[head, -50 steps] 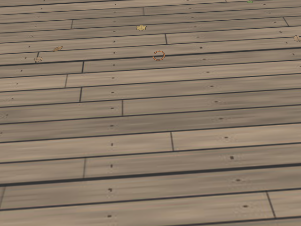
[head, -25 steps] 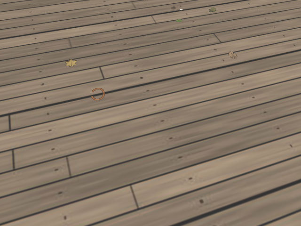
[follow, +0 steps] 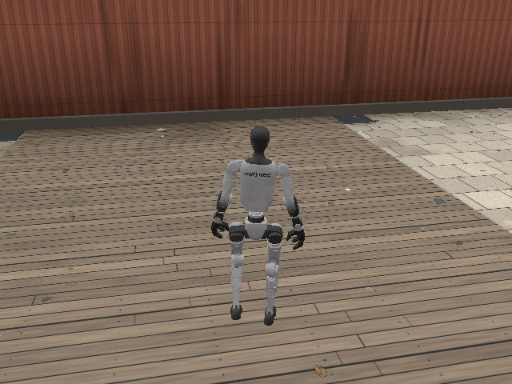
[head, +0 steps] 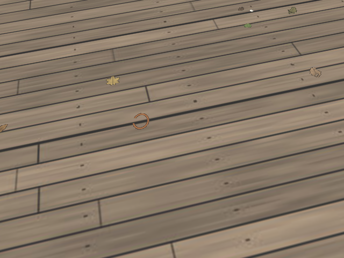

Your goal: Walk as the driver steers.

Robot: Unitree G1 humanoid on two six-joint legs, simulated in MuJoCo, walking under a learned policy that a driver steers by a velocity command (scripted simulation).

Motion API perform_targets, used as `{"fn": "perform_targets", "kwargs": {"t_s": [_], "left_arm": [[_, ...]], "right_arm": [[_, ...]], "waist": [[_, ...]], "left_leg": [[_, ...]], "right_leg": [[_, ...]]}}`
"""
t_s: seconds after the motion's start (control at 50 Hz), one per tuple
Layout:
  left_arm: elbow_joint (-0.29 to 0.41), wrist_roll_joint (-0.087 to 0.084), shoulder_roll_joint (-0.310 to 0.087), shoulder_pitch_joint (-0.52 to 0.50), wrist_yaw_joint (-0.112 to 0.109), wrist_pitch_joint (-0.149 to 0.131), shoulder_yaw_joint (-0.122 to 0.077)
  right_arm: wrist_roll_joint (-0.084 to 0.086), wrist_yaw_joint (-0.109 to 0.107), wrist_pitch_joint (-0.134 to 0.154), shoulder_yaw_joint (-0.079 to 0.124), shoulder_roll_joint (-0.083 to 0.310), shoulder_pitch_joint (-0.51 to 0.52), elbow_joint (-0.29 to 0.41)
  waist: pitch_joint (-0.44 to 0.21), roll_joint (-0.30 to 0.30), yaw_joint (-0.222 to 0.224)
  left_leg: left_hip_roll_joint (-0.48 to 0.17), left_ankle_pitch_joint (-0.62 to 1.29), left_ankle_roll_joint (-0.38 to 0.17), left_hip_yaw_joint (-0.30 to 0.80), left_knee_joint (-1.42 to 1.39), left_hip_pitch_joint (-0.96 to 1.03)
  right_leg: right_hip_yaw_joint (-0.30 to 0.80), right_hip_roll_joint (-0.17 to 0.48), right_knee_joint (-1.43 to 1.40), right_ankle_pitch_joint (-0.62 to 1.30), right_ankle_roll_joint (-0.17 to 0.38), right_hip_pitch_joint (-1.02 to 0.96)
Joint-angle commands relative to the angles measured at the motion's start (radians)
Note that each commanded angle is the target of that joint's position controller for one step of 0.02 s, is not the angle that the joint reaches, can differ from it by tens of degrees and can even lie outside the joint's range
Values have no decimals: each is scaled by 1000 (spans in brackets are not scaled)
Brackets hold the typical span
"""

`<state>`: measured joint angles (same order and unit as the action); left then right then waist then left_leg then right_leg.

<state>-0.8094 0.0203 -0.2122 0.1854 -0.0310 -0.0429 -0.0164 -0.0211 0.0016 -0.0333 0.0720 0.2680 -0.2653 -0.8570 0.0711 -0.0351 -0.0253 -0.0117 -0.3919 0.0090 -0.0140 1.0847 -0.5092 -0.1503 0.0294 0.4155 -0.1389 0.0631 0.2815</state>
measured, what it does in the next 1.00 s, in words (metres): steps on the spot, turning left: left foot, then right foot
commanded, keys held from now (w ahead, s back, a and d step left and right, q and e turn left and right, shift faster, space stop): q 0.66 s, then no key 0.08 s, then w+e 0.26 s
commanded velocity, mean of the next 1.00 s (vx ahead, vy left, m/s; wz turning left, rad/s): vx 0.08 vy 0.00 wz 0.40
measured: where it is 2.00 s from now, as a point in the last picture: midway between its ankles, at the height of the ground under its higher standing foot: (162, 243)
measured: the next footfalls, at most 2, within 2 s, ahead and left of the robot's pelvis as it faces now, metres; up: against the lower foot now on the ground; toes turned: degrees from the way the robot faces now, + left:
left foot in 0.24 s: +0.05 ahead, +0.12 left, +0.00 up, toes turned +12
right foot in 0.70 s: +0.09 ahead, -0.07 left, +0.00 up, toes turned +29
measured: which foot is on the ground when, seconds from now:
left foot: up 0.00-0.22, down 0.24-0.72, up 0.74-1.00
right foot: down 0.00-0.22, up 0.24-0.68, down 0.70-1.00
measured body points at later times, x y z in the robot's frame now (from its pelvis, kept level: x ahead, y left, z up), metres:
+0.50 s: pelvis +0.01 +0.03 +0.00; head +0.03 +0.06 +0.45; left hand +0.03 +0.33 -0.13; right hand +0.20 -0.20 -0.10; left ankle +0.01 +0.11 -0.74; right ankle +0.05 -0.11 -0.68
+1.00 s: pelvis +0.03 +0.01 +0.01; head +0.05 +0.00 +0.46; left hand -0.05 +0.27 -0.11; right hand +0.26 -0.17 -0.12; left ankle -0.03 +0.13 -0.71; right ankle +0.05 -0.08 -0.74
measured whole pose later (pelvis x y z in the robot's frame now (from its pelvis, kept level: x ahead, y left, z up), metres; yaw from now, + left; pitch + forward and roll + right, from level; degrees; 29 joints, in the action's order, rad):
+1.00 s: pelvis +0.03 +0.01 +0.01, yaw +23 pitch +1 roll +1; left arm -0.84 0.02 -0.24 0.36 0.00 -0.01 -0.05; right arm -0.04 0.03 -0.02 0.05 0.28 -0.19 -0.80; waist 0.00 -0.02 0.05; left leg 0.03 -0.39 0.03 0.03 0.71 -0.33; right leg 0.09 -0.04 0.33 -0.20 0.06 0.14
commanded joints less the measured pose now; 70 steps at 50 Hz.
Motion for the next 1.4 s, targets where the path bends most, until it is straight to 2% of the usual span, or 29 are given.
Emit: {"fn": "perform_targets", "kwargs": {"t_s": [0.02,0.14,0.2,0.22,0.24,0.26,0.28,0.32,0.36,0.42,0.56,0.68,0.7,0.72,0.74,0.76,0.8,0.82,0.86,0.98,1.02,1.06,1.08,1.1,1.12,1.14,1.16,1.2,1.4], "left_arm": [[51,6,-123,-13,-9,-7,-33],[36,12,-183,28,4,26,-60],[32,3,-209,23,6,45,-74],[18,11,-194,62,9,54,-76],[32,17,-131,104,18,66,-64],[97,6,-110,21,3,82,-52],[97,9,-138,-22,-2,93,-55],[73,-11,-135,5,5,83,-60],[53,13,-159,40,12,77,-70],[66,3,-136,30,15,83,-65],[113,-6,-132,-31,2,83,-54],[107,-20,-131,88,-12,58,-48],[100,-11,-156,116,-20,50,-53],[118,7,-233,93,-27,46,-64],[141,12,-303,22,-18,52,-79],[134,16,-241,47,-7,50,-68],[123,10,-155,-12,11,43,-42],[104,4,-155,2,13,39,-42],[75,-8,-167,50,22,34,-50],[-1,-3,-222,191,33,19,-83],[-3,-4,-228,176,38,22,-91],[8,-14,-221,115,41,29,-96],[17,-18,-190,95,37,23,-91],[53,-23,-120,51,39,12,-72],[94,-27,-69,20,40,5,-57],[93,0,-153,9,40,8,-71],[63,1,-162,43,51,10,-78],[29,8,-147,90,72,18,-79],[152,16,-85,-190,127,34,-40]], "right_arm": [[-6,11,-25,8,24,-82,46],[-3,32,-35,3,45,34,123],[0,31,-20,5,47,15,138],[-3,25,-6,11,73,-17,127],[-13,10,10,30,174,-34,136],[-7,5,8,62,292,-61,146],[0,-2,3,61,251,-101,128],[6,-10,-7,36,171,37,150],[15,-11,-6,25,133,94,176],[19,-3,3,32,152,44,168],[2,1,-6,46,184,11,170],[12,12,-16,49,181,103,182],[20,7,-15,41,154,105,185],[20,3,-10,22,79,46,187],[7,-7,-11,33,117,55,193],[-18,-8,-11,40,156,48,176],[-17,8,-7,29,122,5,133],[-25,18,-5,25,115,-7,120],[-34,30,4,18,121,27,115],[-10,25,44,-11,72,185,149],[-2,13,56,-13,74,162,145],[3,-6,72,-15,58,54,111],[-2,-20,85,-6,88,-17,92],[-14,-37,96,9,165,-134,79],[-15,-44,92,36,291,-174,74],[-25,-44,87,36,256,-127,64],[-16,-35,93,11,164,-56,85],[-9,-28,108,-10,96,-4,97],[-3,-10,135,-11,103,-104,20]], "waist": [[-117,169,-19],[-123,172,28],[-121,135,6],[-121,50,0],[-104,-224,16],[-54,-301,-23],[-65,-154,-43],[-45,-93,31],[-101,-95,45],[-134,-46,29],[-114,-85,-12],[-134,-87,58],[-135,-45,68],[-140,160,27],[-76,285,26],[-87,177,28],[-42,164,-10],[-32,212,-6],[-13,193,16],[-11,190,90],[-17,188,70],[-26,145,-7],[-58,96,-43],[-119,-42,-104],[-114,-217,-117],[-17,-118,-75],[29,-54,-28],[34,-68,10],[55,-68,-22]], "left_leg": [[-35,70,6,-1,-75,57],[-22,20,-24,-59,-306,151],[5,75,-58,-80,-516,268],[-5,144,-73,-16,-640,338],[-235,308,-122,303,-800,393],[-397,547,-287,539,-818,346],[-361,544,-324,473,-802,348],[-218,455,-252,316,-792,316],[-163,567,-232,264,-764,354],[-163,575,-241,291,-751,401],[-159,402,-259,423,-746,366],[-94,416,-170,491,-686,261],[-46,299,-115,456,-641,188],[66,31,-55,314,-459,88],[204,-175,-30,136,-284,-15],[143,-151,-31,190,-141,33],[130,-9,-30,196,-97,19],[120,19,-22,171,-93,-11],[72,42,1,71,-143,-53],[60,-20,22,8,-441,35],[73,-21,-1,0,-544,148],[82,153,-33,-15,-751,401],[32,185,-44,33,-764,603],[-172,-44,-73,237,-842,784],[-392,-363,-150,574,-978,767],[-428,-390,-209,596,-978,626],[-358,-326,-196,505,-983,571],[-265,-83,-150,300,-997,533],[-208,520,-139,-82,-961,477]], "right_leg": [[110,266,-151,309,148,-28],[93,313,-104,96,138,-43],[58,305,7,8,72,-25],[20,265,112,-74,11,18],[-78,143,387,-323,-69,165],[17,-23,538,-530,-105,340],[123,5,648,-486,-107,345],[173,20,638,-308,-97,322],[161,-2,665,-241,-96,290],[173,-13,623,-237,-108,287],[192,-47,403,-277,-98,208],[181,-92,45,-179,-51,-74],[229,-31,-90,-123,-33,-171],[470,209,-205,-192,20,-235],[660,354,-225,-58,142,-112],[638,339,-217,-104,182,-71],[516,199,-257,-360,118,-71],[498,167,-275,-381,107,-115],[484,138,-276,-339,121,-186],[524,134,-238,-270,167,-214],[542,129,-218,-275,170,-140],[519,78,-144,-265,132,20],[492,34,-62,-300,92,172],[400,-41,141,-413,42,347],[230,-151,381,-433,17,500],[247,-46,515,-367,27,522],[260,-21,563,-287,25,503],[234,0,601,-181,-1,465],[99,25,370,80,-31,416]]}}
